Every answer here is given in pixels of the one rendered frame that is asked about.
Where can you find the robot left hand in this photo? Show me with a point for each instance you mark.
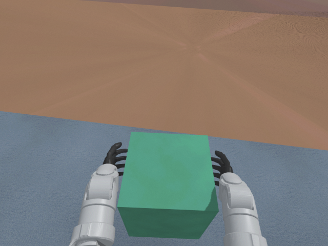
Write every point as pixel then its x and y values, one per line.
pixel 112 159

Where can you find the carton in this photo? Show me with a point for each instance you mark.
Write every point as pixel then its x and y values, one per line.
pixel 168 188

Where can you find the robot right hand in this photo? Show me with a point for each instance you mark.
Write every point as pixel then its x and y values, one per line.
pixel 224 165

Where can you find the right robot forearm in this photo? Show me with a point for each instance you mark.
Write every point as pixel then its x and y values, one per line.
pixel 240 216

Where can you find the left robot forearm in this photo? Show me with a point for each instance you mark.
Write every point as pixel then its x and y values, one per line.
pixel 95 225

